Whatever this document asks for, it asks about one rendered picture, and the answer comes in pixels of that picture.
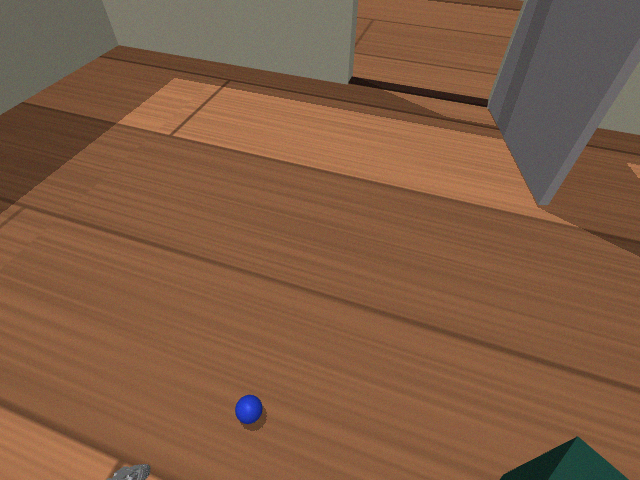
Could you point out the left robot hand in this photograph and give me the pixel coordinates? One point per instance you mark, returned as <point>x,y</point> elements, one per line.
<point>136,472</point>

